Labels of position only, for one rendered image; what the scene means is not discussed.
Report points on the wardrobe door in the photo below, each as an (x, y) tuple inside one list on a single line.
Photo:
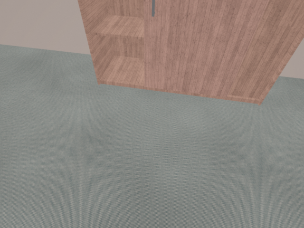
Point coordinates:
[(272, 40), (198, 46)]

